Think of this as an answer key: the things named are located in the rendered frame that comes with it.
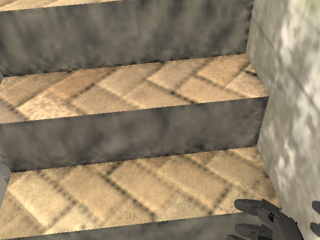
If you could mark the robot right hand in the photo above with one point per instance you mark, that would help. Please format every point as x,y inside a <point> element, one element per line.
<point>284,227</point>

